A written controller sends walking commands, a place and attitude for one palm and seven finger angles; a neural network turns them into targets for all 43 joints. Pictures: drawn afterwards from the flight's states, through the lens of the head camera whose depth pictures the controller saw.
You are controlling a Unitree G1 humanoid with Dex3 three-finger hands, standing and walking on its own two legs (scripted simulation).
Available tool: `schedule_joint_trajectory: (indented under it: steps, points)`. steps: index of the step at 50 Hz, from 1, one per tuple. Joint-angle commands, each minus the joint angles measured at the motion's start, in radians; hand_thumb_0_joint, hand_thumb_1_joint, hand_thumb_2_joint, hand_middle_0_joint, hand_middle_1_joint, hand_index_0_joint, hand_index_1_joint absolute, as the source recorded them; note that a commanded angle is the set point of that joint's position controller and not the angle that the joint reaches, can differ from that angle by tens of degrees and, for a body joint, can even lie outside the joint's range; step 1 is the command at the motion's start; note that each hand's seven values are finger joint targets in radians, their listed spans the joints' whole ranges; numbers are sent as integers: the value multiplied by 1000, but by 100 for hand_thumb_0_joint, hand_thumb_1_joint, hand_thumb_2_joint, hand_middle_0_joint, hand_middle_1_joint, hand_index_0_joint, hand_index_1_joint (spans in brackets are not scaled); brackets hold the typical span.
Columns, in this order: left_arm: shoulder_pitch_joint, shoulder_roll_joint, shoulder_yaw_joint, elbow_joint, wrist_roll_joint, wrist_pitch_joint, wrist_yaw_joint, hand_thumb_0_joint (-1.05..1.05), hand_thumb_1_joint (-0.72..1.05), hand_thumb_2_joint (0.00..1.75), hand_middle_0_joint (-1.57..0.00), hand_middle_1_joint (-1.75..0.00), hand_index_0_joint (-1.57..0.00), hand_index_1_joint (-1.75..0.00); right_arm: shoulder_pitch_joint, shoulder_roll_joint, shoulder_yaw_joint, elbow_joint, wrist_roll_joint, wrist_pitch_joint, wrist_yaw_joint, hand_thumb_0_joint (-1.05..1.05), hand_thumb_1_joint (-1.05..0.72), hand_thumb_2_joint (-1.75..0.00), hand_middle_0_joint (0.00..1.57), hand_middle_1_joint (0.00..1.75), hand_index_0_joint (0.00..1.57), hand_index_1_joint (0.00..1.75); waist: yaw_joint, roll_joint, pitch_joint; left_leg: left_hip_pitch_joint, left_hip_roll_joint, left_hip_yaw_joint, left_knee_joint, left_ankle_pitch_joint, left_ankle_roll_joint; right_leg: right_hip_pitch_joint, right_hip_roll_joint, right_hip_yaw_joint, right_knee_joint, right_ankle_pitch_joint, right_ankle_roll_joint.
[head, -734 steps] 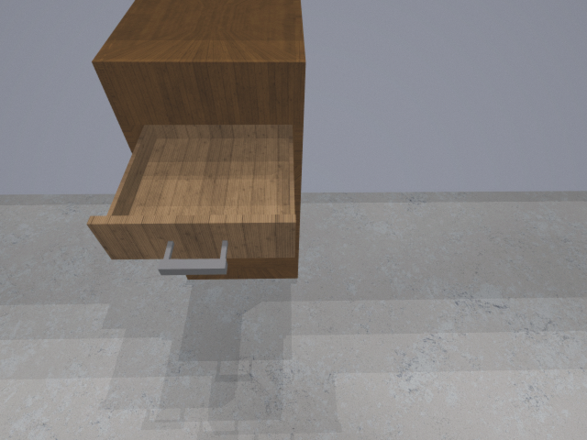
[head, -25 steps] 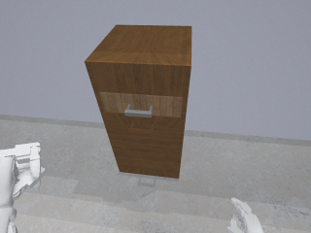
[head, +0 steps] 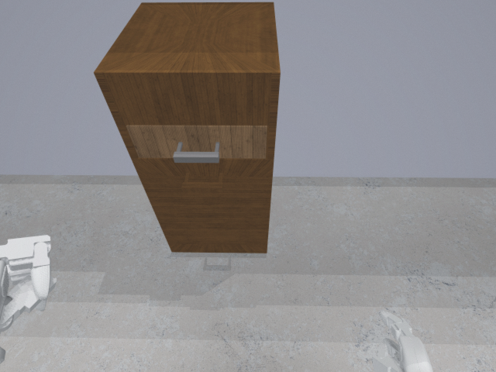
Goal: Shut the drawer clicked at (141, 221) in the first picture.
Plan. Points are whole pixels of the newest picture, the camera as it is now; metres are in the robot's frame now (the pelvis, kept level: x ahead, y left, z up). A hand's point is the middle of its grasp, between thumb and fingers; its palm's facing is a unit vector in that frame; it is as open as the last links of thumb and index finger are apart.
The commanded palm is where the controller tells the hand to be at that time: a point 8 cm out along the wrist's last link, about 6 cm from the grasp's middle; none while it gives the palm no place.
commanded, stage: step back with the hand held close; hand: left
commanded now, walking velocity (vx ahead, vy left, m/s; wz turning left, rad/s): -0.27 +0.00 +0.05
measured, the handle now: (197, 151) +0.68 +0.18 -0.11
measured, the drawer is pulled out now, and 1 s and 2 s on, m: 0.00 0.00 0.00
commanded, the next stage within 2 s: stop stepping back and stand still in 1.22 s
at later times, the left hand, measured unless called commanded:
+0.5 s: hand (14, 337) +0.13 +0.24 +0.15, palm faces +0.38 -0.80 -0.47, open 3.2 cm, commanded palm +0.07 +0.29 +0.17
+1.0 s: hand out of the picture +0.09 +0.25 +0.16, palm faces +0.41 -0.76 -0.50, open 3.2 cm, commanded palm +0.03 +0.28 +0.17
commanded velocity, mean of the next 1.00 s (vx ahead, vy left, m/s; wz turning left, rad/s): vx -0.35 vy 0.00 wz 0.02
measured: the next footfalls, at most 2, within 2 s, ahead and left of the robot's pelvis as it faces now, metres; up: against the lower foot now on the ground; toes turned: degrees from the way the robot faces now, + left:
right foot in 1.02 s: -0.17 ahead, -0.12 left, +0.00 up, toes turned +4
left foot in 1.74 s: -0.13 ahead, +0.16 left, +0.00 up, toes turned +0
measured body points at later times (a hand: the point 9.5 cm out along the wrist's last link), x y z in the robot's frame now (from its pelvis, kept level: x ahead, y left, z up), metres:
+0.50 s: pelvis -0.06 +0.00 -0.02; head -0.03 +0.02 +0.43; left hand +0.11 +0.29 +0.18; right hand +0.12 -0.23 -0.09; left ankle +0.00 +0.08 -0.74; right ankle +0.02 -0.14 -0.74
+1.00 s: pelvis -0.09 -0.01 -0.02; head -0.06 +0.02 +0.43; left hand +0.07 +0.29 +0.19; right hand +0.07 -0.24 -0.10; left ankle +0.00 +0.08 -0.74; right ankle -0.20 -0.13 -0.73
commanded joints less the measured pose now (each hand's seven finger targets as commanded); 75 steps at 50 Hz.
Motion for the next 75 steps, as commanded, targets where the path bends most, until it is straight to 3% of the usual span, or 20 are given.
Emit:
schedule_joint_trajectory:
  steps: [1,14,20,28,31,35,39,42,46,49,51,53,55,59,61,65,68,70,73,75]
  points:
    - [12,159,140,-222,-4,-59,33,0,90,90,-140,-160,-140,-160,-115,-108,-41,-184,-1,-52,-11,0,-90,-90,20,30,20,30,25,21,-177,-49,84,-101,-71,285,-6,164,-3,13,70,302,-14]
    - [-47,139,140,-260,32,-80,47,0,90,90,-140,-160,-140,-160,-91,-114,-43,-194,-2,-93,-14,0,-90,-90,20,30,20,30,3,-7,-63,-410,108,-152,-99,-319,47,193,-3,92,156,81,-17]
    - [-46,146,147,-279,33,-107,57,0,90,90,-140,-160,-140,-160,-78,-113,-43,-184,-9,-115,-14,0,-90,-90,20,30,20,30,-2,4,-68,-368,103,-162,-72,-344,40,94,-7,104,103,-68,-25]
    - [-43,155,183,-282,51,-130,57,0,90,90,-140,-160,-140,-160,-86,-118,-49,-185,-7,-134,-16,0,-90,-90,20,30,20,30,7,69,-88,-592,170,-212,-125,-418,78,288,45,78,328,128,-10]
    - [-51,165,188,-312,46,-136,51,0,90,90,-140,-160,-140,-160,-69,-114,-54,-176,-10,-136,-10,0,-90,-90,20,30,20,30,-3,-6,-104,-530,107,-169,-13,-377,53,206,-8,160,237,144,-35]
    - [-39,179,180,-316,29,-143,57,0,90,90,-140,-160,-140,-160,-45,-100,-57,-152,-16,-124,6,0,-90,-90,20,30,20,30,-15,-118,-117,-289,24,-120,171,-262,1,-66,-125,274,14,-67,-100]
    - [-16,185,188,-311,25,-159,69,0,90,90,-140,-160,-140,-160,-60,-107,-54,-148,-15,-111,0,0,-90,-90,20,30,20,30,-24,-17,-106,-273,78,-193,24,-285,23,-95,-35,139,68,-147,-54]
    - [-15,175,220,-317,56,-170,68,0,90,90,-140,-160,-140,-160,-96,-126,-58,-166,-15,-137,-15,0,-90,-90,20,30,20,30,1,224,-122,-659,293,-404,-286,-560,115,280,125,17,494,-22,2]
    - [3,154,199,-289,45,-168,54,0,90,90,-140,-160,-140,-160,-72,-114,-67,-146,-26,-164,-9,0,-90,-90,20,30,20,30,3,139,-74,-512,290,-354,-190,-346,121,159,119,52,408,-201,-15]
    - [0,155,152,-312,6,-181,43,0,90,90,-140,-160,-140,-160,-55,-101,-52,-68,-48,-185,6,0,-90,-90,20,30,20,30,-2,124,-129,-91,233,-305,-90,119,67,-45,77,42,67,-193,-39]
    - [-50,176,146,-339,12,-199,39,0,90,90,-140,-160,-140,-160,-24,-86,-50,-22,-50,-168,17,0,-90,-90,20,30,20,30,-4,77,-259,175,189,-190,69,607,24,-87,12,99,-25,187,-29]
    - [-90,206,153,-352,10,-195,37,0,90,90,-140,-160,-140,-160,-61,-76,-43,-59,-33,-144,16,0,-90,-90,20,30,20,30,-11,0,-375,314,128,-47,123,737,-2,-76,-3,72,19,577,40]
    - [-38,217,169,-335,-4,-165,32,0,90,90,-140,-160,-140,-160,-89,-86,-50,-110,-2,-130,9,0,-90,-90,20,30,20,30,-3,-101,-394,258,95,-35,128,579,-1,-22,-26,52,35,665,93]
    - [104,249,230,-269,-24,-143,16,0,90,90,-140,-160,-140,-160,-132,-84,-25,-174,4,-91,7,0,-90,-90,20,30,20,30,2,-29,-237,156,79,-50,108,349,-6,-131,-47,68,-29,422,50]
    - [69,247,217,-266,-34,-142,16,0,90,90,-140,-160,-140,-160,-126,-79,-25,-172,7,-81,7,0,-90,-90,20,30,20,30,-9,-79,-178,108,57,-59,118,216,-19,-161,-72,83,-75,323,42]
    - [14,233,162,-217,-42,-152,23,0,90,90,-140,-160,-140,-160,-97,-95,-26,-148,1,-85,0,0,-90,-90,20,30,20,30,-24,-62,-9,142,40,-102,178,50,-38,-390,-90,110,-191,-115,-46]
    - [-30,199,105,-219,-33,-151,31,0,90,90,-140,-160,-140,-160,-77,-110,-25,-134,-4,-104,-16,0,-90,-90,20,30,20,30,-31,3,44,190,86,-174,103,-16,-42,-439,-26,67,-173,-316,-62]
    - [-64,194,98,-262,-23,-146,38,0,90,90,-140,-160,-140,-160,-76,-123,-28,-135,-8,-123,-29,0,-90,-90,20,30,20,30,-27,65,40,137,130,-247,-32,-215,-44,-375,41,35,-109,-425,-53]
    - [-101,193,134,-345,8,-118,44,0,90,90,-140,-160,-140,-160,-97,-135,-32,-146,-29,-152,-33,0,-90,-90,20,30,20,30,12,303,-72,-206,253,-452,-493,-680,-62,90,203,-39,330,-353,-38]
    - [-60,214,145,-385,0,-92,41,0,90,90,-140,-160,-140,-160,-81,-89,-34,-140,-34,-161,-15,0,-90,-90,20,30,20,30,36,216,-177,-122,220,-324,-441,-498,-111,119,192,-53,373,-390,-60]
